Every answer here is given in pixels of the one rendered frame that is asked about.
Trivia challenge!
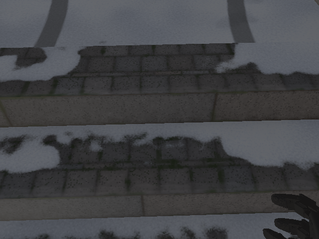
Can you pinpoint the robot right hand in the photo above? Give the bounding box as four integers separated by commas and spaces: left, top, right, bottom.
262, 193, 319, 239

